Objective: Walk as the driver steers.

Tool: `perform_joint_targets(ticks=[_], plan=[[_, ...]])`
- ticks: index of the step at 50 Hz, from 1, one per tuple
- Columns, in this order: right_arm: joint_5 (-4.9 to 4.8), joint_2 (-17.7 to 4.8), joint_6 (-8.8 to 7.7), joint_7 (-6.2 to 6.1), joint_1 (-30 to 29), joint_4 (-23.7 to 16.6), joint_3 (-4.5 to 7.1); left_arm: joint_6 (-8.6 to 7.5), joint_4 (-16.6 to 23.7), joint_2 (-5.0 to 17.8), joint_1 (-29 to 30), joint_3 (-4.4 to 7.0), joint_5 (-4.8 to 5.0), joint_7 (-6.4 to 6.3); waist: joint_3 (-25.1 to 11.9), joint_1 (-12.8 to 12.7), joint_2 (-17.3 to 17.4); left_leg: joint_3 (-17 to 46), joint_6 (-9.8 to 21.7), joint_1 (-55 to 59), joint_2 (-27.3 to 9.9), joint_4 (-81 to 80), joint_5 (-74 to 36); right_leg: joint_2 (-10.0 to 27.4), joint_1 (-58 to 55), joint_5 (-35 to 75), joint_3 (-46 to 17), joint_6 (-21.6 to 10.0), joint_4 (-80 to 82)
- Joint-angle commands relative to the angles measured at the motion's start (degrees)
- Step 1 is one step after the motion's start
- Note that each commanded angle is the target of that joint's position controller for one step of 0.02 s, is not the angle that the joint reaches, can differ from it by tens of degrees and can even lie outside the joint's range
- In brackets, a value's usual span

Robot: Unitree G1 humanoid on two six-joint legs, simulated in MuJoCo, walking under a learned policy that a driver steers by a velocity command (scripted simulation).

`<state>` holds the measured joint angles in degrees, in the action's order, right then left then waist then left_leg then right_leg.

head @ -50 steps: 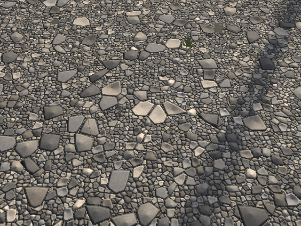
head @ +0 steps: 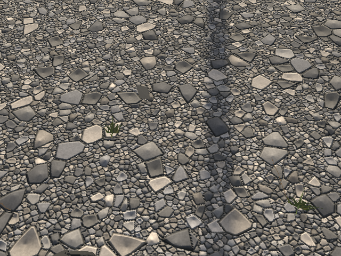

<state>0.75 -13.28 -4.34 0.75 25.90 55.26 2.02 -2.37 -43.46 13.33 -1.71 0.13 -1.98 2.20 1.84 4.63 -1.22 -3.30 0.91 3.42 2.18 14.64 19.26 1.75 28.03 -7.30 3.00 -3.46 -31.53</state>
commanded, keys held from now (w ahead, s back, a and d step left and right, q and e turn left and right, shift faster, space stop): w+q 0.80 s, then w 0.18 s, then w+e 0.02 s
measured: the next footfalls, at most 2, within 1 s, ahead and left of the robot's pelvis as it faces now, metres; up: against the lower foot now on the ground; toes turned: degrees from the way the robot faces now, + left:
right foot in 0.02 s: +0.17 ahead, -0.10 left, +0.00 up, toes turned -3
left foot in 0.58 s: +0.42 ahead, +0.11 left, +0.00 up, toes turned +21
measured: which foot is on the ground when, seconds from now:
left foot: down 0.00-0.04, up 0.06-0.56, down 0.58-1.00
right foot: up 0.00-0.00, down 0.02-0.56, up 0.58-1.00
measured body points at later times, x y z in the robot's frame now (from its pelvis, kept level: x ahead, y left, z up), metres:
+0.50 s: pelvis +0.25 -0.01 +0.00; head +0.28 +0.00 +0.45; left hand +0.16 +0.23 -0.14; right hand +0.47 -0.19 -0.12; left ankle +0.38 +0.12 -0.71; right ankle +0.13 -0.10 -0.73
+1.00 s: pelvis +0.51 +0.09 +0.01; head +0.53 +0.11 +0.45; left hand +0.57 +0.38 -0.10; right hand +0.62 -0.17 -0.12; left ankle +0.39 +0.10 -0.73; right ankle +0.73 +0.03 -0.69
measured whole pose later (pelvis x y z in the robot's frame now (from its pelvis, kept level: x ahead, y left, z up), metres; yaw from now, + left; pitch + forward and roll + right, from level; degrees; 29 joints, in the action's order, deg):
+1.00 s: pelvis +0.51 +0.09 +0.01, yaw +28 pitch +1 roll +1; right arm 0.5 -14.9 -3.3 0.0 23.3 52.2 3.5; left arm -1.5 -44.2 14.2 -3.8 1.6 -2.0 1.7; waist 2.5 4.3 -2.3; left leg 6.0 6.8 1.6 8.3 13.7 15.7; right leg 5.4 35.9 -1.1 0.2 1.2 -38.8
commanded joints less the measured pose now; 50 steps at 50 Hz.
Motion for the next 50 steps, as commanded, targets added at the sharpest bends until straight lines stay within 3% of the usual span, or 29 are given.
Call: perform_joint_targets(ticks=[1,2,3,4,5,6,8,12,17,23,26,27,28,29,30,31,32,33,34,36,39,44,50], plan=[[-0.29,-8.79,0.04,-0.49,0.1,-1.6,1.61,-1.75,-1.68,7.62,-13.23,2.86,-1.03,-1.29,-5.89,-9.03,2.82,3.75,5.97,-7.87,-11.59,17.43,-43.04,-2.4,-22.6,-1.35,0.43,-3.48,5.72],[-0.49,-6.36,-0.12,-0.4,-1.02,-3.92,0.73,-2.24,-3.24,12.17,-23.95,4.17,-2.25,-2.13,-13.49,-13.38,-3.67,1.63,4.66,-18.67,-8.45,34.26,-25.77,10.95,-36.82,-7.84,-13.89,-6.63,7.5],[-1.71,-1.19,0.04,-0.5,5.16,-5.01,-0.22,-1.6,-3.5,17.15,-24.78,5.42,-1.71,-2.38,-18.06,-10.17,-15.89,-0.39,3.12,-36.3,0.99,51.37,11.45,24.83,-46.08,-12.24,-37.7,-12.39,14.93],[-0.12,-8.48,0.8,-1.12,1.13,-3.82,1.7,-1.08,-3.08,13.16,-21.55,4.85,0.38,-2.26,-12.34,-10.16,-5.41,6.03,3.99,-40.0,-1.97,55.28,9.36,22.4,-39.54,-15.16,-36.29,-11.37,16.22],[-0.35,-7.83,0.65,-0.67,-2.1,-4.54,1.9,-1.28,-2.57,9.53,-16.45,3.77,0.56,-2.14,-5.4,-8.01,-3.65,7.11,4.35,-40.16,-4.25,54.05,3.88,19.57,-32.51,-12.32,-27.4,-9.62,17.64],[-0.57,-6.23,0.7,-0.39,-3.11,-4.27,1.6,-1.81,-2.65,6.85,-14.01,3.14,0.5,-1.92,-2.33,-6.69,-2.69,6.86,4.08,-38.11,-5.91,51.55,0.37,16.83,-27.12,-6.64,-20.92,-7.79,19.9],[0.63,-4.82,2.1,0.36,-1.95,-3.09,1.6,-2.68,-3.45,4.81,-12.81,2.56,0.72,-2.35,-0.49,-4.38,-3.91,6.4,3.0,-34.34,-7.23,48.99,-2.69,13.08,-21.81,-1.21,-12.44,-4.82,22.53],[0.83,-3.45,3.62,1.44,-6.63,-4.47,1.83,-4.31,-5.5,5.81,-15.69,3.09,1.28,-2.61,0.71,-3.56,-2.6,5.4,1.73,-38.65,-7.67,48.01,-8.6,12.29,-22.37,8.29,-4.56,-4.83,24.38],[0.76,-2.23,3.65,2.24,-16.51,-8.07,1.29,-4.16,-7.72,5.07,-18.95,2.93,1.1,-2.93,3.2,-4.81,-2.2,2.89,0.95,-42.9,-7.42,37.01,-17.82,10.74,-24.13,13.66,3.13,-4.22,24.58],[1.23,-1.96,3.41,3.01,-25.73,-12.18,0.32,-3.38,-10.66,6.78,-23.79,3.26,0.86,-3.8,4.65,-6.89,-2.19,-3.6,4.32,-39.56,-4.99,23.13,-17.25,12.85,-31.81,26.39,8.69,-3.23,20.74],[1.43,-3.43,3.53,2.45,-21.78,-11.64,1.01,-2.44,-10.91,8.97,-22.73,3.77,0.6,-4.42,1.07,-4.21,-4.29,-6.67,7.95,-32.03,-0.17,21.68,-8.68,13.58,-35.79,50.3,11.34,-2.57,9.92],[1.43,-4.38,3.4,2.16,-17.52,-10.53,1.57,-1.85,-10.82,9.87,-22.23,4.05,0.46,-4.47,-1.55,-2.27,-4.55,-7.07,9.47,-27.31,1.86,20.92,-5.6,13.7,-35.95,54.72,11.73,-2.69,2.41],[1.59,-5.82,2.96,1.78,-11.23,-8.71,2.46,-1.28,-10.49,10.62,-21.94,4.28,0.5,-4.35,-5.3,0.33,-4.08,-6.23,11.18,-19.28,3.46,18.01,-4.63,13.64,-33.27,51.56,11.84,-2.46,-8.03],[2.28,-9.22,2.6,1.0,-2.21,-6.14,4.02,-1.17,-9.3,10.51,-20.56,4.28,0.67,-4.05,-9.91,4.92,-0.27,0.67,14.02,-5.6,0.09,13.13,-3.95,12.21,-23.28,37.8,12.35,-0.71,-23.74],[2.35,-16.38,2.88,0.12,-2.04,-6.61,5.91,-1.61,-5.57,3.28,-23.32,2.84,1.35,-2.84,-14.78,0.93,13.31,29.13,22.46,13.33,-18.14,11.46,-4.43,2.33,2.45,-13.45,11.28,2.78,-45.59],[0.27,-17.18,3.68,0.09,-1.08,-7.32,6.13,-2.42,-2.9,7.71,-16.41,3.73,1.13,-2.44,-17.67,3.04,8.22,47.29,26.01,15.37,-22.12,2.22,-4.13,-3.86,12.62,-22.95,-1.91,3.52,-54.17],[-0.14,-15.56,3.94,-0.48,-4.26,-6.84,5.73,-3.27,-1.35,7.41,-11.81,3.5,1.28,-2.13,-8.69,1.81,4.32,37.07,23.6,9.61,-21.03,0.85,-6.72,0.82,17.61,-16.78,-5.23,2.77,-51.7],[-0.46,-12.08,3.72,-0.66,-6.98,-6.84,4.9,-3.92,-1.57,7.22,-12.27,3.29,1.53,-2.17,-3.85,-0.68,0.81,31.26,20.79,1.46,-18.9,-0.13,-12.35,3.0,14.74,-12.29,-4.93,2.59,-45.52],[-0.39,-9.99,3.31,-0.8,-9.66,-7.08,4.32,-3.63,-2.4,7.07,-13.13,3.46,1.1,-2.33,-0.76,-3.38,-1.35,26.09,18.17,-4.94,-15.6,-0.79,-18.74,4.41,10.84,-11.08,-4.92,2.94,-40.71],[-0.87,-8.05,2.18,-0.85,-11.43,-7.51,3.5,-1.35,-2.76,6.2,-15.32,3.35,-0.68,-2.16,-1.32,-6.1,-0.41,20.18,16.41,-10.93,-11.54,-1.51,-26.49,5.17,4.22,-10.7,-5.05,4.48,-35.86],[-0.91,-10.33,0.94,-0.51,-8.98,-7.06,3.94,0.46,-1.12,4.88,-12.91,3.08,-0.85,-1.58,-1.28,-6.28,1.37,17.72,16.12,-13.58,-8.97,-2.54,-28.58,4.84,4.77,-7.86,-3.36,6.24,-29.7],[-0.76,-9.54,0.85,-0.44,-2.82,-5.84,3.57,0.55,2.29,4.7,-2.2,2.67,-0.39,-1.08,0.7,-1.91,4.18,16.81,12.41,-8.94,-7.68,-3.57,-28.42,4.39,9.68,4.23,-2.3,6.43,-15.29],[0.16,-9.77,0.55,-1.32,1.97,-4.06,2.93,-0.44,5.13,4.96,5.91,2.04,0.29,-0.36,1.66,1.16,4.98,16.76,11.11,0.72,-10.48,-1.45,-34.95,1.7,9.73,6.87,-0.81,3.32,-4.12]])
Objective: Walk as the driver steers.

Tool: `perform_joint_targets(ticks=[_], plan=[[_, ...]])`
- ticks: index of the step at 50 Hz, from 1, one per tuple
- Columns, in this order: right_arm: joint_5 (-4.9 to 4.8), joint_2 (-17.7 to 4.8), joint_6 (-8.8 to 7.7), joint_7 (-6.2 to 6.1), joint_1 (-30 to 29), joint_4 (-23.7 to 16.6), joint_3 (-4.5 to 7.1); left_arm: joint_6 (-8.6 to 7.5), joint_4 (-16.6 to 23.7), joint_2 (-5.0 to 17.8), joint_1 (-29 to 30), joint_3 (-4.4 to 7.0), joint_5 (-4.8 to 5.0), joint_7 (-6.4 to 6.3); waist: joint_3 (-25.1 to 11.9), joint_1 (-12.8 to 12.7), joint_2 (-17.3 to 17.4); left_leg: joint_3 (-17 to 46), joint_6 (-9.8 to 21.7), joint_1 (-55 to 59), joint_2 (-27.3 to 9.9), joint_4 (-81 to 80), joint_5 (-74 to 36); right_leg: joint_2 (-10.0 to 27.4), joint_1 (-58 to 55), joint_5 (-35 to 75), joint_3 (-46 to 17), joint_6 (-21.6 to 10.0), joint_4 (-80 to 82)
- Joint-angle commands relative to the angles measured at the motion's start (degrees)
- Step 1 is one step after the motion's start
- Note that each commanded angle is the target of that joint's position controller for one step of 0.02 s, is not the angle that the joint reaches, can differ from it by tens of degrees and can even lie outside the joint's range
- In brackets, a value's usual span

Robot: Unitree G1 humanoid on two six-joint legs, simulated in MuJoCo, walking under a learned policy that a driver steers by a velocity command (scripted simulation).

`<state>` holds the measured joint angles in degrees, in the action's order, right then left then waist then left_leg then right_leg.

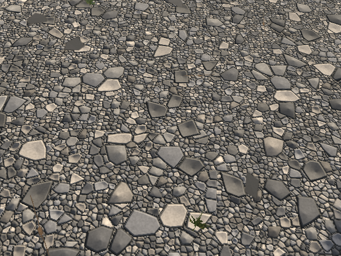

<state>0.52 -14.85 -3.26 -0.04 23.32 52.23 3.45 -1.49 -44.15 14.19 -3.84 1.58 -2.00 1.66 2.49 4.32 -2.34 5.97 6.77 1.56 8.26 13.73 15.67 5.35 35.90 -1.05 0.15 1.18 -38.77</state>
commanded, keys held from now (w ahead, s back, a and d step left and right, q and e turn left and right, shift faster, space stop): w+e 1.00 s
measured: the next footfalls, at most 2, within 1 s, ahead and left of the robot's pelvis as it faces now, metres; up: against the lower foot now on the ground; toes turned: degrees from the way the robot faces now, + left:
right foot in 0.12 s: +0.24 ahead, -0.12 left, +0.00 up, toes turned -3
left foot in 0.64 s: +0.55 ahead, +0.02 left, +0.00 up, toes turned -19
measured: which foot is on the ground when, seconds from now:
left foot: down 0.00-0.14, up 0.16-0.62, down 0.64-1.00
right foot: up 0.00-0.10, down 0.12-0.66, up 0.68-1.00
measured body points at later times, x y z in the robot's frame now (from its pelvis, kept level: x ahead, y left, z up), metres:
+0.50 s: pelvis +0.27 -0.05 +0.01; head +0.30 -0.07 +0.45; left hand +0.29 +0.22 -0.12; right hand +0.43 -0.32 -0.10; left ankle +0.46 +0.08 -0.69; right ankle +0.20 -0.11 -0.74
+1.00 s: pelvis +0.53 -0.08 +0.00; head +0.56 -0.09 +0.45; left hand +0.81 +0.06 -0.10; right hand +0.40 -0.32 -0.12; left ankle +0.51 +0.04 -0.74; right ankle +0.58 -0.26 -0.68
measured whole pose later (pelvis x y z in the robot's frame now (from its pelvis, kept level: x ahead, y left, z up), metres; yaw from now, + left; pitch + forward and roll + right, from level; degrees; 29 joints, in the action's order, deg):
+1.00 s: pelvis +0.53 -0.08 +0.00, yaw -29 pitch +1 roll +1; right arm 1.1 -14.7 -5.0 -0.1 22.5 49.8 2.6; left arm 0.5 -42.4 16.7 -6.7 3.4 -1.9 4.2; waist 1.8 2.9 -2.8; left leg -10.8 1.4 -0.7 0.7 13.9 14.4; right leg 3.5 38.2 -4.5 -0.1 -1.7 -49.9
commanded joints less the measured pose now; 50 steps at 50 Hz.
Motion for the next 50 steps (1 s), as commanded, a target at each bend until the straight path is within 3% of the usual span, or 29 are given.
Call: perform_joint_targets(ticks=[1,3,4,5,6,7,8,9,10,11,12,16,19,23,26,29,30,31,32,33,34,35,36,37,39,41,45,50], plan=[[0.6,-8.55,-0.63,-0.71,4.29,-0.91,1.49,-1.48,6.02,4.52,7.99,0.66,0.4,0.22,1.36,1.1,6.49,7.2,4.83,3.64,-17.48,-0.26,-32.89,-2.25,0.67,-0.7,2.17,-2.41,4.62],[0.9,-9.21,-0.94,-1.03,2.06,-0.87,1.44,-1.73,4.93,5.63,3.54,1.14,0.6,0.03,0.86,-1.86,7.23,4.9,3.04,3.69,-18.24,2.59,-42.44,-4.16,-6.81,-4.98,2.79,-4.99,7.72],[1.12,-9.71,-1.08,-1.08,1.35,-0.7,1.49,-1.83,3.35,6.63,-1.19,1.68,0.76,-0.38,-1.46,-3.94,7.54,3.49,2.22,3.98,-17.89,7.45,-51.05,-6.27,-12.92,-7.59,3.61,-6.25,8.28],[1.25,-9.89,-0.99,-0.94,0.6,-0.5,1.46,-2.1,0.59,7.42,-9.34,2.29,0.75,-0.95,-5.46,-7.77,6.03,0.99,1.33,3.5,-16.14,17.14,-55.58,-8.31,-21.72,-7.35,4.74,-7.79,11.36],[1.12,-9.05,-1.16,-0.9,0.45,-1.05,1.05,-2.52,-1.83,9.31,-18.48,3.06,-0.01,-1.56,-10.64,-11.62,3.96,-1.0,0.39,-4.08,-14.22,30.0,-46.53,-3.61,-34.76,-8.1,-0.74,-10.25,12.07],[-0.73,-4.18,-1.42,-0.37,5.84,-2.84,-0.06,-2.6,-2.46,16.21,-24.97,4.86,-1.16,-1.84,-18.47,-10.33,-8.28,-5.67,-2.84,-22.16,-6.0,52.83,-19.6,12.34,-51.29,-13.01,-27.45,-18.35,13.92],[0.6,-6.51,-1.65,-0.22,5.41,-2.61,0.37,-1.57,-3.38,14.15,-21.83,4.67,0.93,-0.93,-18.05,-8.47,-10.2,-3.73,-2.88,-33.63,-1.58,60.71,12.31,16.0,-51.85,-13.46,-45.2,-21.49,23.14],[1.79,-7.65,-1.63,-0.14,0.52,-3.64,0.49,-1.28,-2.15,11.15,-15.48,4.04,1.99,-0.45,-8.11,-6.32,-3.61,-1.19,-2.53,-38.06,-6.3,62.45,7.87,13.96,-43.72,-19.17,-37.93,-20.45,23.48],[1.83,-7.38,-2.04,0.26,-3.76,-4.65,0.19,-1.32,-1.52,8.13,-12.08,3.33,1.87,-0.2,-3.71,-6.03,0.76,-1.51,-2.74,-37.81,-8.76,59.4,3.6,11.53,-36.6,-16.47,-30.91,-19.19,24.79],[1.72,-6.5,-2.0,0.59,-5.43,-5.36,0.01,-1.46,-1.92,6.83,-11.38,2.89,1.47,-0.32,-0.83,-4.87,1.54,-1.78,-3.09,-36.36,-10.5,55.51,2.04,8.57,-31.52,-11.63,-26.09,-17.54,26.09],[2.2,-6.06,-1.38,0.76,-5.43,-5.89,-0.18,-1.71,-2.85,6.24,-11.71,2.61,1.61,-0.58,0.04,-3.47,0.65,-1.97,-3.97,-34.12,-11.56,52.35,1.45,6.15,-28.05,-7.07,-22.63,-16.25,26.97],[2.39,-4.51,0.46,1.07,-7.15,-7.14,-0.94,-2.61,-4.39,8.51,-14.91,3.38,2.12,-0.87,-1.19,-2.74,-0.76,-4.39,-7.45,-32.94,-12.22,45.16,-0.65,2.8,-24.65,0.84,-17.19,-16.84,28.71],[2.12,-4.18,0.69,1.11,-15.78,-10.27,-1.31,-2.31,-5.03,8.85,-18.01,3.69,2.22,-1.02,0.98,-4.99,-0.66,-5.44,-9.54,-36.51,-12.7,35.87,-7.29,1.36,-24.66,-0.02,-16.77,-16.01,30.19],[1.5,-3.56,0.47,1.38,-23.31,-12.86,-1.86,-2.0,-5.65,9.17,-22.17,4.13,2.06,-1.22,0.07,-8.13,-1.12,-5.44,-10.12,-36.67,-11.28,26.66,-14.12,0.43,-29.04,3.79,-17.25,-14.01,27.5],[1.07,-3.8,-0.01,1.33,-27.36,-14.73,-2.12,-1.68,-5.63,9.44,-24.08,4.3,1.41,-1.63,-0.34,-9.46,-1.56,-5.24,-9.65,-36.05,-9.75,22.51,-13.49,1.18,-32.68,9.71,-19.02,-13.58,23.79],[0.82,-5.52,-0.78,1.04,-24.62,-14.86,-1.73,-1.52,-4.31,10.69,-21.54,4.79,0.96,-2.27,-1.2,-6.98,-2.53,-4.02,-8.01,-28.15,-8.46,16.94,-9.08,2.1,-32.47,12.71,-21.76,-11.48,19.41],[0.74,-6.44,-1.11,0.72,-20.77,-13.8,-1.35,-1.57,-3.69,11.25,-19.85,4.97,0.93,-2.26,-2.36,-5.1,-2.71,-4.33,-7.17,-21.85,-7.42,15.07,-6.96,1.63,-30.7,14.82,-22.22,-10.5,16.57],[0.92,-7.72,-1.69,0.11,-14.36,-11.92,-0.74,-1.83,-3.32,11.43,-18.6,4.98,1.27,-1.96,-5.28,-1.87,-0.76,-4.59,-5.86,-12.39,-6.95,11.32,-7.36,-0.88,-28.41,16.56,-20.91,-9.18,9.63],[1.96,-11.23,-2.44,-0.82,-6.82,-10.9,0.31,-2.37,-2.42,9.21,-18.5,4.38,1.98,-1.39,-11.41,1.27,4.36,2.7,-3.24,-0.36,-14.79,9.13,-2.14,-4.71,-23.27,10.24,-17.27,-7.63,-3.14],[3.18,-16.05,-1.99,-1.66,-1.46,-11.31,1.47,-2.58,-0.39,3.96,-21.36,3.16,3.79,-1.33,-18.61,1.7,14.05,22.04,0.67,14.32,-29.74,5.76,7.95,-11.68,-8.86,-15.62,-9.24,-5.56,-18.97],[2.38,-16.31,-0.86,-1.45,-3.56,-10.74,1.98,-1.94,0.09,6.32,-24.62,3.34,2.45,-1.59,-18.78,-1.83,19.16,37.64,4.79,12.59,-34.58,1.61,11.71,-11.7,-0.31,-30.92,-6.03,-5.81,-26.99],[1.94,-10.21,-0.45,-1.13,-7.29,-11.79,0.81,-1.01,-1.71,8.49,-22.63,3.7,1.14,-1.76,-10.59,-2.84,9.18,30.92,4.31,5.42,-32.06,1.57,15.16,-7.25,1.64,-26.14,-6.7,-6.09,-30.6],[1.5,-6.47,-0.55,-0.87,-9.85,-11.98,-0.1,-0.82,-1.57,7.77,-19.02,3.58,0.77,-1.05,-5.12,-2.85,4.75,21.91,3.25,-1.21,-28.58,0.15,10.03,-5.63,0.82,-21.75,-6.05,-5.62,-29.25],[1.64,-5.25,-0.74,-0.82,-10.94,-11.79,-0.51,-0.52,-1.22,6.66,-17.65,3.48,0.62,-0.53,-2.99,-3.7,5.89,15.1,1.89,-4.96,-26.01,-1.38,3.21,-4.12,-0.61,-19.49,-5.38,-5.1,-27.28],[1.22,-5.24,-1.66,-0.81,-9.27,-10.33,-0.56,0.73,-0.83,6.03,-16.98,3.37,-0.29,0.47,-1.73,-4.51,8.58,6.91,1.1,-8.03,-23.27,-2.64,-7.03,-2.9,-1.97,-17.54,-4.24,-4.16,-26.42],[0.65,-5.77,-2.68,-0.41,-7.55,-9.29,-0.19,1.34,0.55,5.63,-14.53,3.2,-0.11,1.08,-2.12,-4.74,8.3,3.11,1.97,-7.27,-23.65,-3.29,-14.96,-2.43,-0.22,-15.18,-3.9,-3.62,-26.25],[0.44,-6.1,-2.88,-0.23,-5.18,-7.57,0.22,1.62,3.44,4.89,-7.09,2.67,-0.13,2.08,-0.73,-4.05,7.17,-4.64,2.29,-5.19,-23.01,-4.99,-20.74,-1.47,5.43,-8.26,-2.71,-2.41,-21.52],[0.5,-7.09,-2.62,-0.23,-2.87,-5.76,0.62,1.15,6.89,3.06,2.44,1.2,0.1,3.23,1.57,-2.13,7.31,-12.58,0.7,-5.1,-21.78,-5.11,-22.95,-1.73,0.96,0.08,2.12,-3.46,-5.38]])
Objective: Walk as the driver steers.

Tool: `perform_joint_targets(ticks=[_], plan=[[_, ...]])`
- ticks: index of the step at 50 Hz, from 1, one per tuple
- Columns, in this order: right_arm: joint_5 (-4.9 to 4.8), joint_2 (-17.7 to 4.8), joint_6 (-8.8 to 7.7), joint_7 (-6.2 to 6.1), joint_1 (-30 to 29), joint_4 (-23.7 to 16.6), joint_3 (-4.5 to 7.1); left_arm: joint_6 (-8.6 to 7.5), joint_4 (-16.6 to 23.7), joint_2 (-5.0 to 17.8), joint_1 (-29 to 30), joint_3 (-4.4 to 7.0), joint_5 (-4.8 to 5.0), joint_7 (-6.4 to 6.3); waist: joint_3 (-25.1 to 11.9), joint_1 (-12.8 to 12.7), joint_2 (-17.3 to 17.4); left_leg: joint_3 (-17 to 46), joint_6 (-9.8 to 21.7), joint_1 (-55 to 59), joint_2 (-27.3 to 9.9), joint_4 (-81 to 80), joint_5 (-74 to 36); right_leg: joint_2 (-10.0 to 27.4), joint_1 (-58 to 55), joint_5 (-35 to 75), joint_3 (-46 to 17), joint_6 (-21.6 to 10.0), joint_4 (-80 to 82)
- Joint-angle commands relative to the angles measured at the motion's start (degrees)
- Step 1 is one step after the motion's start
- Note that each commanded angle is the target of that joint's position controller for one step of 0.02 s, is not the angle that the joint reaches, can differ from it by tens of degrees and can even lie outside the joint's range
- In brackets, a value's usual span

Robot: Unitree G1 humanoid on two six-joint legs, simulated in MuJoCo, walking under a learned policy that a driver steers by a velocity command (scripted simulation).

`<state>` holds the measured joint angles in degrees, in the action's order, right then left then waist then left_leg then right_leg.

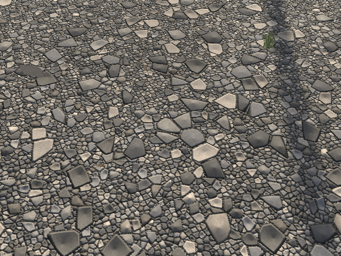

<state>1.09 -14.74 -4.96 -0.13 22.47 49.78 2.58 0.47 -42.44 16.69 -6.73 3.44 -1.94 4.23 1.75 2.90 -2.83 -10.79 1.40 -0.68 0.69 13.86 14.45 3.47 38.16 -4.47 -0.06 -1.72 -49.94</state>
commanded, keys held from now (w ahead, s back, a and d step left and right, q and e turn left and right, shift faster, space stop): w+e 0.22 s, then e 0.56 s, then no key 0.22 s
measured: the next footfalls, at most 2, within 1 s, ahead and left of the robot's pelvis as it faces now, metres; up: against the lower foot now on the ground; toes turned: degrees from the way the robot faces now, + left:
right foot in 0.16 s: +0.24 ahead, -0.11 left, +0.00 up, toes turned -10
left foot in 0.70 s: +0.46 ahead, -0.01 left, +0.00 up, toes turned -29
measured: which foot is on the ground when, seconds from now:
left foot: down 0.00-0.18, up 0.20-0.68, down 0.70-1.00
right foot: up 0.00-0.14, down 0.16-0.70, up 0.72-1.00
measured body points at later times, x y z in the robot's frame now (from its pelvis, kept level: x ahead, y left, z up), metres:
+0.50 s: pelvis +0.24 -0.06 +0.00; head +0.28 -0.09 +0.44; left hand +0.36 +0.20 -0.12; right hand +0.31 -0.35 -0.12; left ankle +0.39 +0.07 -0.68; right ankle +0.20 -0.10 -0.74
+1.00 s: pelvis +0.33 -0.05 +0.00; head +0.37 -0.05 +0.45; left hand +0.59 +0.11 -0.13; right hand +0.27 -0.34 -0.11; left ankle +0.43 +0.01 -0.74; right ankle +0.24 -0.15 -0.69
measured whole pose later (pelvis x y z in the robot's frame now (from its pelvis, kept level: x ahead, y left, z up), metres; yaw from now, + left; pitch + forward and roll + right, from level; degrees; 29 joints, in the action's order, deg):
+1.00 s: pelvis +0.33 -0.05 +0.00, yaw -33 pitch -1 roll -1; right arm 1.4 -15.5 0.7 -1.2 12.6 42.3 1.1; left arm 4.6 -42.4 17.9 -9.8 3.2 -0.7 1.0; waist 4.4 1.4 -1.2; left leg -4.0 2.1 -16.0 -1.6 25.2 8.8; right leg -3.8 21.8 -26.0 -4.5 1.4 -51.5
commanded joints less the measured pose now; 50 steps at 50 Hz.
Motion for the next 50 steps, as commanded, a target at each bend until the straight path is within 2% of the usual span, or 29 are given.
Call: perform_joint_targets(ticks=[1,3,5,7,8,9,10,11,12,13,14,16,18,20,25,30,32,33,34,35,36,37,38,39,41,43,44,47,50], plan=[[-0.06,-7.7,-0.79,-0.27,-1.17,-2.84,1.64,-0.83,5.81,0.65,6.83,-0.78,-0.06,0.8,2.74,-0.36,7.72,3.43,5.8,-1.75,-14.75,-4.93,-22.67,-0.02,-2.05,2.81,3.36,-1.19,8.03],[-0.01,-8.47,-0.25,-0.53,0.58,-1.83,1.88,-0.81,6.77,1.09,8.67,-0.81,-0.32,0.81,3.15,0.09,7.62,1.82,5.18,1.68,-15.73,-2.92,-27.09,-0.91,-3.25,-0.3,5.2,-2.72,11.52],[0.1,-9.73,0.53,-0.88,1.43,-1.03,2.09,-0.76,7.02,1.73,8.05,-0.55,-0.68,0.36,1.93,-0.71,8.31,-0.54,4.34,4.77,-16.17,3.04,-41.81,-3.68,-7.17,-6.01,7.46,-4.86,13.98],[0.12,-11.51,1.57,-1.19,1.94,-0.55,2.38,-1.15,5.09,3.34,0.45,0.4,-0.99,-0.48,-3.33,-4.22,8.9,-2.4,3.89,5.66,-16.21,17.48,-55.88,-8.24,-17.09,-11.26,8.77,-7.74,16.37],[-0.08,-11.6,2.0,-1.22,1.31,-1.06,2.27,-1.68,1.99,4.91,-9.13,1.45,-1.43,-1.22,-8.75,-8.6,6.62,-3.74,2.58,0.15,-15.12,30.62,-50.49,-9.59,-29.87,-9.11,7.47,-9.68,20.79],[-0.49,-8.5,1.83,-0.79,2.39,-3.64,1.39,-1.66,0.53,10.74,-16.46,3.34,-1.91,-2.27,-15.8,-10.79,-1.0,-4.07,0.23,-16.73,-12.54,49.11,-28.04,2.36,-47.59,-18.6,-9.51,-14.0,23.07],[-0.21,-5.58,1.33,0.17,0.87,-8.13,0.96,-1.17,1.97,16.1,-14.26,4.56,0.1,-2.75,-19.96,-7.53,-11.75,1.86,-2.89,-37.51,-0.44,67.02,17.26,16.92,-58.08,-13.88,-41.05,-21.32,30.62],[0.48,-9.36,1.05,0.26,-6.39,-9.26,1.67,-0.59,1.87,14.59,-16.17,4.41,1.05,-3.28,-16.77,-10.81,-1.73,11.5,-2.44,-43.54,-2.54,68.93,13.3,15.54,-56.71,-5.69,-37.66,-20.74,32.42],[-0.54,-7.68,0.47,0.3,-7.57,-9.69,1.06,-0.74,0.87,12.06,-13.2,3.74,1.4,-3.9,-9.04,-8.37,0.15,11.85,-2.12,-43.6,-5.16,65.74,8.2,14.63,-49.21,7.13,-28.41,-19.72,31.72],[-0.62,-7.05,0.31,-0.02,-6.11,-8.57,0.85,-1.17,0.67,8.97,-10.78,2.84,1.53,-4.14,-4.13,-5.22,3.16,11.69,-2.19,-39.31,-6.84,59.99,6.52,11.59,-40.8,21.52,-22.03,-17.25,31.42],[0.28,-6.85,1.11,-0.2,-5.24,-8.28,0.89,-1.6,0.8,7.51,-8.26,2.32,1.84,-4.32,-2.32,-2.67,3.56,12.21,-2.73,-35.66,-7.57,56.7,7.08,8.38,-35.46,28.76,-17.58,-15.62,31.2],[1.45,-6.53,3.31,-0.15,-2.22,-7.4,0.97,-2.41,1.41,6.17,-6.49,1.69,2.01,-3.97,-3.75,-0.41,2.7,11.76,-3.89,-30.13,-6.94,53.48,7.16,5.93,-30.53,37.62,-13.63,-14.51,31.23],[1.18,-5.49,4.44,-0.03,-2.56,-7.87,0.82,-2.77,0.85,7.85,-7.55,2.19,1.88,-3.75,-4.87,0.05,2.03,10.98,-4.65,-29.49,-5.83,50.17,4.71,4.26,-28.68,41.06,-11.9,-14.38,31.22],[0.99,-5.09,4.87,-0.09,-5.45,-8.99,0.68,-2.52,0.45,8.31,-9.16,2.33,1.73,-3.92,-4.85,-0.88,1.27,10.6,-4.94,-30.78,-5.18,46.72,1.43,3.08,-28.41,41.5,-11.71,-13.39,30.82],[0.51,-5.56,5.18,-0.41,-13.75,-11.75,0.31,-1.29,-0.47,8.36,-13.49,2.42,1.71,-4.64,-4.57,-4.33,-0.98,11.66,-4.35,-33.14,-3.49,37.65,-4.72,2.34,-32.23,37.88,-14.97,-10.44,28.41],[-0.22,-6.9,4.53,-0.88,-17.54,-13.21,0.07,0.04,-0.44,9.2,-15.21,2.86,0.98,-5.31,-3.15,-6.05,-1.8,13.36,-2.79,-32.09,-0.6,29.06,-0.91,3.27,-37.22,38.94,-20.81,-9.81,22.97],[-0.55,-7.66,4.05,-1.25,-15.22,-12.82,0.14,0.39,0.33,9.72,-13.01,3.08,0.89,-5.42,-2.8,-4.67,-2.64,14.07,-1.66,-26.2,0.59,22.59,0.4,2.34,-35.84,36.14,-23.41,-8.12,20.57],[-0.5,-7.95,3.72,-1.55,-12.76,-12.29,0.23,0.34,0.92,9.9,-10.86,3.1,1.17,-5.36,-2.83,-2.9,-2.95,13.92,-0.93,-20.7,1.35,16.9,-1.11,0.77,-33.69,33.36,-24.13,-6.58,18.72],[0.08,-8.41,3.04,-2.04,-8.86,-11.48,0.4,-0.03,1.75,9.65,-8.11,2.93,2.02,-5.25,-3.73,0.02,-1.88,14.89,0.11,-11.92,0.01,8.92,-9.32,-1.92,-29.7,29.6,-23.68,-4.25,14.33],[0.59,-12.89,2.55,-2.83,-4.69,-11.59,1.32,-0.54,3.64,6.32,-9.24,1.94,2.94,-5.11,-9.8,0.36,7.22,25.24,3.54,0.33,-13.48,7.95,-25.64,-5.74,-23.9,12.98,-18.31,-1.31,2.13],[-0.48,-16.04,3.76,-2.68,-7.11,-13.03,1.74,0.04,3.49,4.5,-17.4,1.9,2.87,-5.49,-13.99,-3.73,18.09,41.18,13.17,6.45,-27.77,8.36,-49.43,-17.08,-13.22,-35.5,-8.01,0.26,-9.66],[-1.49,-12.69,4.72,-2.26,-5.37,-12.24,1.47,1.04,1.34,8.54,-18.68,2.6,0.21,-5.86,-13.67,-3.77,12.34,41.56,16.11,2.77,-28.26,9.51,-49.26,-12.18,-11.67,-36.07,-6.28,0.77,-18.16],[-1.26,-8.78,5.0,-2.28,-7.4,-12.79,0.36,1.67,0.82,9.15,-15.42,2.99,-0.1,-5.48,-9.1,-3.71,8.06,34.79,14.78,-1.43,-24.35,8.71,-42.86,-10.53,-11.0,-31.3,-6.55,1.31,-20.67],[-0.9,-6.98,5.41,-2.29,-10.94,-13.35,-0.22,2.3,0.95,8.58,-13.15,2.99,0.21,-4.87,-5.52,-4.36,6.67,28.05,12.3,-5.49,-19.92,6.51,-34.33,-8.92,-10.99,-27.27,-5.99,2.23,-20.15],[0.11,-7.52,5.45,-2.49,-13.24,-13.38,-0.15,3.27,1.39,7.19,-11.83,2.54,1.03,-3.58,-3.37,-4.45,11.84,21.22,10.17,-9.48,-14.51,4.61,-29.62,-8.75,-12.23,-22.68,-5.12,3.81,-19.3],[0.36,-7.99,4.97,-2.12,-12.19,-12.5,0.14,3.4,1.56,6.2,-11.48,2.05,1.67,-3.25,-4.61,-4.32,11.53,18.39,10.49,-9.63,-13.66,4.83,-31.6,-9.78,-13.57,-21.36,-4.76,4.27,-16.97],[0.24,-8.12,4.72,-1.98,-11.49,-12.04,0.23,3.45,1.74,5.82,-10.76,1.8,1.6,-3.27,-5.13,-4.05,11.04,18.09,10.95,-8.98,-14.09,4.77,-31.23,-9.82,-13.67,-21.24,-4.83,4.26,-15.0],[0.16,-8.65,4.73,-1.54,-10.9,-11.08,0.45,3.89,2.03,4.62,-8.69,0.88,1.1,-3.34,-5.42,-3.43,11.65,17.97,11.34,-8.91,-14.71,4.03,-23.5,-8.44,-15.31,-21.42,-3.95,3.71,-6.22],[0.47,-9.53,5.33,-0.67,-10.86,-10.26,0.76,4.0,2.1,3.57,-6.41,-0.23,1.31,-3.29,-4.93,-2.28,13.6,17.72,10.8,-11.51,-14.08,3.54,-14.6,-7.25,-21.31,-21.66,-1.3,2.47,5.25]])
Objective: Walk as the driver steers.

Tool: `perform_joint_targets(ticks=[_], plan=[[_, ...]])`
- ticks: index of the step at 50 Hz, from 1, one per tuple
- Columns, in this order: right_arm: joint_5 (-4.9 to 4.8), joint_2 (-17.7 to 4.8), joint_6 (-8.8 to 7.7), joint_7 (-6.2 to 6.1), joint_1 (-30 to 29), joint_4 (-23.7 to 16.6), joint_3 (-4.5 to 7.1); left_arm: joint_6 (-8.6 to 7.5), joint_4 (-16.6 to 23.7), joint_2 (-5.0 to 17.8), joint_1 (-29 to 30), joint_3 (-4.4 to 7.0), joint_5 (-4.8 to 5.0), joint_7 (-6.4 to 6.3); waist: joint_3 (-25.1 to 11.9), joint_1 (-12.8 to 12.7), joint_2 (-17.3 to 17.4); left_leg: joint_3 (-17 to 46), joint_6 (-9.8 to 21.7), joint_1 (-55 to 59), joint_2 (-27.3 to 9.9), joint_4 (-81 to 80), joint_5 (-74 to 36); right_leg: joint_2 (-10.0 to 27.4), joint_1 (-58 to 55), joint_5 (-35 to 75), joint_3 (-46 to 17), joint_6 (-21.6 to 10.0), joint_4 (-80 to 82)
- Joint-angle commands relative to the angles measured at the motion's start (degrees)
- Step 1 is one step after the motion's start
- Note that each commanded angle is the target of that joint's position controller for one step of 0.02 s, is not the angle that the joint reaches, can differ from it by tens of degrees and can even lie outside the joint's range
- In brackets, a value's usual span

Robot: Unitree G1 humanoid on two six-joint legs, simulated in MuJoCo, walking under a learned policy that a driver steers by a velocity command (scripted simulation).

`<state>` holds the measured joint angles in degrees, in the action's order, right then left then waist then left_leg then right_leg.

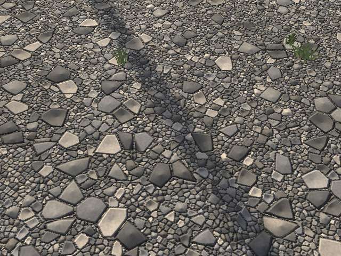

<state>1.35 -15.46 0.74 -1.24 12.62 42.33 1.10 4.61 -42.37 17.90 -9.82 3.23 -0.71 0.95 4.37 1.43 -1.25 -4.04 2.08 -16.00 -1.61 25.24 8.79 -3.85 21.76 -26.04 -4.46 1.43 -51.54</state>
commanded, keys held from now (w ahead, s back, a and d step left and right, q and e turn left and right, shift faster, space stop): no key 0.50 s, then w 0.50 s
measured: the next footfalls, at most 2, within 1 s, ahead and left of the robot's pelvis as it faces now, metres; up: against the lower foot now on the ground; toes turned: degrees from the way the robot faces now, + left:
right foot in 0.10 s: +0.03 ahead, -0.11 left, +0.00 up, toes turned +2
left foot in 0.34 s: +0.03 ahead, +0.11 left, +0.00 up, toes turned -1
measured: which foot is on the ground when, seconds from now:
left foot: down 0.00-0.10, up 0.12-0.32, down 0.34-0.80, up 0.82-1.00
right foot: up 0.00-0.08, down 0.10-1.00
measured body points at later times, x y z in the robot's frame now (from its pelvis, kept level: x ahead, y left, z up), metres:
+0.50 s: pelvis -0.01 -0.01 +0.00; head -0.01 -0.01 +0.45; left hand +0.09 +0.23 -0.13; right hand +0.04 -0.28 -0.14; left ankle -0.01 +0.11 -0.74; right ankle -0.01 -0.12 -0.74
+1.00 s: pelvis +0.09 -0.02 +0.00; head +0.11 -0.04 +0.45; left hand +0.02 +0.23 -0.13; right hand +0.21 -0.28 -0.13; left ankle +0.14 +0.10 -0.68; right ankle +0.00 -0.11 -0.74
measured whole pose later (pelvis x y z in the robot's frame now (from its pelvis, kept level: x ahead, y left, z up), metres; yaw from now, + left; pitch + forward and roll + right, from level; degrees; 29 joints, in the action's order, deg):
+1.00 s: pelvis +0.09 -0.02 +0.00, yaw -1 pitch +1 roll +0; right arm 2.1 -14.9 -2.0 2.5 8.7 52.9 3.0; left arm -4.8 -61.9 11.9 -26.9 1.4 -1.1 -0.7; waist 0.2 -2.3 1.6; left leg -2.0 2.4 -30.5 -2.4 53.3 14.9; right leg -3.3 -1.7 -14.7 -0.7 -3.4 -12.3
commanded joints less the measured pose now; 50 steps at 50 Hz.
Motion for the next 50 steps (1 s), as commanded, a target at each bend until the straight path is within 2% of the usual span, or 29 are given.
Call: perform_joint_targets(ticks=[1,4,5,6,7,8,9,12,14,16,18,19,20,21,25,27,29,30,32,35,37,39,40,41,42,43,45,47,50], plan=[[0.28,-9.32,-0.06,0.7,-0.48,-2.32,2.43,-0.27,1.9,2.52,-3.05,-0.17,0.16,-0.08,-7.38,-0.49,12.53,11.42,10.12,3.53,-11.84,-7.55,-7.66,0.08,-6.42,0.23,3.99,-1.08,10.01],[-0.56,-9.49,0.94,1.05,-0.14,-1.06,2.45,-1.47,-0.19,1.92,-6.13,-0.84,-0.34,-0.43,-6.54,-2.79,9.86,10.5,6.93,-0.99,-10.79,-3.59,-7.5,0.46,-16.52,11.36,5.44,-3.27,28.6],[-0.45,-8.43,0.83,1.24,2.09,-0.42,2.3,-2.1,0.05,3.38,-5.11,-0.9,-0.94,-0.68,-6.04,-2.22,5.81,9.46,3.36,-4.27,-9.45,-1.64,-3.48,3.89,-19.53,14.11,-0.13,-4.37,34.53],[-0.09,-3.98,0.61,1.79,4.18,-1.69,1.29,-2.73,1.04,6.8,-4.84,-0.77,-1.93,-1.03,-8.59,-0.46,-7.35,4.06,-0.42,-8.47,-4.22,9.03,9.72,18.45,-22.88,14.47,-17.22,-6.75,40.07],[-0.81,-3.7,1.44,0.9,1.64,-1.92,0.98,-3.0,1.16,8.4,-1.03,-0.43,-1.23,-1.4,-3.62,-1.39,-13.1,3.32,-1.53,-3.43,0.41,10.43,20.81,23.43,-5.13,16.8,-19.61,-13.19,40.38],[-1.19,-5.93,2.14,0.73,0.25,-1.3,1.57,-3.56,1.21,5.1,1.48,-1.2,-1.42,-1.36,-0.79,-0.84,-8.51,5.62,-1.7,-0.28,-0.55,14.14,18.4,20.33,-2.32,15.89,-16.84,-13.68,40.66],[-1.32,-5.44,2.23,0.91,0.44,-0.63,1.69,-3.97,0.72,3.27,3.62,-1.96,-1.26,-1.6,-0.39,0.39,-8.05,5.51,-1.36,-0.89,0.25,14.19,16.47,17.62,-3.48,17.42,-13.32,-12.44,40.0],[-0.31,-4.82,1.65,0.79,3.81,2.6,1.66,-4.79,-1.29,2.75,2.0,-2.37,-0.39,-2.51,-3.82,0.39,-7.44,4.49,-1.93,-0.66,1.15,12.38,13.92,13.41,-12.42,36.62,-7.42,-10.81,34.47],[-0.82,-3.38,1.3,0.39,3.76,3.47,1.12,-5.05,-2.9,2.26,0.26,-2.59,0.05,-2.63,-6.02,-0.3,-5.99,4.29,-2.52,1.46,1.18,7.01,13.18,13.62,-15.94,42.59,-6.88,-10.86,31.69],[-1.0,-2.69,0.99,-0.14,4.55,4.83,0.7,-4.89,-3.95,2.7,0.82,-2.36,0.38,-2.8,-6.58,0.56,-4.7,4.27,-2.75,7.47,0.57,-3.53,1.86,12.32,-14.76,37.63,-6.57,-8.68,30.18],[-0.14,-5.8,0.26,-0.37,4.39,5.44,0.99,-4.96,-4.96,2.0,-1.01,-2.42,0.25,-2.62,-6.52,-0.84,-2.15,9.36,-2.5,13.28,-4.67,-5.44,-8.37,9.6,-10.14,24.62,-6.79,-5.59,30.81],[-1.02,-8.07,0.28,-0.07,2.4,6.69,1.68,-4.79,-5.99,1.53,-3.15,-2.15,0.48,-2.3,-3.29,-3.39,3.81,9.16,-1.31,8.57,-4.24,-2.95,-8.49,6.68,-10.57,20.67,-4.64,-5.1,33.64],[-1.05,-5.35,0.07,0.48,2.66,7.06,1.2,-4.57,-7.53,2.49,-2.08,-2.05,0.28,-2.49,-2.63,-1.14,2.77,9.24,-1.13,6.12,-3.91,-4.48,-5.19,6.65,-12.84,19.72,-4.05,-4.82,32.82],[-0.87,-4.09,-0.13,0.6,3.23,7.99,0.79,-4.38,-8.19,2.34,-1.41,-1.86,0.33,-2.6,-1.77,-0.85,3.11,9.09,-1.36,4.85,-3.61,-5.65,-2.94,6.76,-13.4,19.42,-4.01,-4.91,32.35],[-0.7,-4.18,-0.4,0.02,2.82,10.34,0.72,-4.58,-10.83,1.74,-1.22,-1.78,0.24,-2.5,-2.37,-0.96,3.25,9.34,-1.02,5.93,-3.42,-6.91,-1.34,7.32,-13.15,20.06,-4.17,-5.02,32.66],[-0.47,-4.77,-0.23,0.08,3.54,11.42,1.05,-4.39,-12.4,2.37,-2.24,-1.43,0.21,-2.54,-3.03,-0.9,2.37,8.55,-0.01,5.8,-1.71,-6.14,12.7,5.49,-11.9,5.71,-3.52,-5.73,32.59],[-0.08,-5.76,0.3,0.38,3.39,11.26,1.52,-3.77,-12.67,3.31,-2.58,-0.82,-0.27,-2.23,1.14,-0.86,2.22,10.08,2.12,1.27,-1.2,-5.76,29.18,4.36,-6.08,-11.04,-4.03,-7.44,31.66],[-0.11,-5.57,0.36,0.51,3.69,11.24,1.54,-3.75,-12.49,2.97,-2.34,-0.79,-0.3,-2.04,3.36,-0.68,2.4,11.65,3.03,-0.01,-1.81,-6.08,32.51,4.43,-3.49,-13.84,-4.82,-8.03,31.19],[-0.12,-5.16,-0.08,0.56,5.99,11.84,1.63,-4.48,-12.0,1.61,-1.4,-0.93,-0.3,-1.76,3.71,0.35,3.51,16.5,5.0,2.51,-4.37,-7.68,32.76,4.16,-0.19,-10.65,-4.77,-8.03,28.25],[-0.25,-8.71,-0.93,0.48,8.77,13.61,3.29,-6.11,-11.07,-0.64,0.06,-1.44,-0.88,-0.91,1.2,0.74,10.62,27.9,9.46,8.77,-13.18,-16.69,33.77,1.15,1.47,5.05,4.87,-5.86,17.79],[-0.45,-8.06,-1.21,0.86,5.72,12.96,3.41,-7.02,-11.4,-0.05,-2.01,-1.31,-0.76,-0.57,1.99,-1.46,9.3,25.93,9.19,2.45,-12.85,-17.24,32.85,2.31,-4.62,3.59,5.43,-6.52,19.36],[-0.78,-6.82,-1.3,1.18,0.1,11.37,3.41,-7.82,-15.0,-0.62,-11.78,-1.21,-0.38,-0.66,3.21,-6.38,7.22,18.0,6.53,-9.69,-7.11,-10.6,31.09,1.22,-20.28,3.83,4.9,-8.16,28.63],[-0.98,-4.25,-1.78,1.34,-3.72,9.25,2.75,-8.35,-16.82,2.74,-18.34,-0.36,-0.65,-1.36,3.57,-9.13,-1.07,11.59,3.92,-19.22,-1.82,0.95,26.25,8.11,-27.99,-4.01,-7.58,-10.25,36.25],[-0.84,-0.75,-2.56,1.79,-6.53,6.65,1.86,-8.61,-18.84,8.0,-24.87,1.21,-0.45,-1.61,3.3,-10.74,-14.03,1.63,1.72,-28.62,4.59,18.05,19.67,20.13,-32.99,-16.91,-28.21,-14.74,46.03],[0.74,-4.63,-3.01,1.77,-7.83,6.23,2.67,-8.49,-18.91,6.91,-23.87,1.04,-0.89,-1.63,5.96,-9.27,-7.5,4.46,2.67,-32.01,2.07,26.73,19.61,24.16,-30.36,-12.18,-31.39,-16.7,45.88],[0.59,-4.23,-3.53,2.21,-5.48,7.28,2.75,-8.74,-17.75,4.89,-20.19,0.55,-0.97,-1.63,5.47,-6.2,-3.16,6.26,3.17,-31.03,0.13,30.3,16.03,22.54,-28.84,-6.27,-27.07,-16.41,44.51],[0.42,-3.24,-4.22,3.24,-3.6,8.43,2.62,-9.52,-16.49,2.97,-16.12,0.01,-0.71,-1.71,3.16,-3.27,-2.29,5.7,2.63,-28.48,-2.04,31.49,10.27,18.84,-27.96,3.43,-18.72,-14.31,45.26],[0.92,-2.77,-3.78,3.84,-5.02,8.21,2.52,-10.1,-16.89,1.22,-16.36,-0.58,-0.47,-1.77,1.92,-3.02,-3.04,3.5,1.0,-26.8,-2.1,30.91,6.68,16.22,-27.12,14.78,-12.34,-13.44,45.6],[0.79,-1.11,-3.19,4.07,-10.92,5.53,1.81,-10.31,-18.33,0.48,-18.42,-1.02,-0.16,-1.9,2.69,-3.38,-3.24,0.79,-0.94,-25.69,-1.53,25.03,3.27,14.62,-24.75,28.52,-6.21,-13.34,44.72]])
Velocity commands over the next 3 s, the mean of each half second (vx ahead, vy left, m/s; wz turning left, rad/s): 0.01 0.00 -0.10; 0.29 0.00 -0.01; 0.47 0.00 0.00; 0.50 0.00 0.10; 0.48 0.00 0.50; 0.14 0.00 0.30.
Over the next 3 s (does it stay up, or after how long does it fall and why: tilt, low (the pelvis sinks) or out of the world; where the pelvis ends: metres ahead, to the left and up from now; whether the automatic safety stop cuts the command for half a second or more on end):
stays up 1.06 0.07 0.00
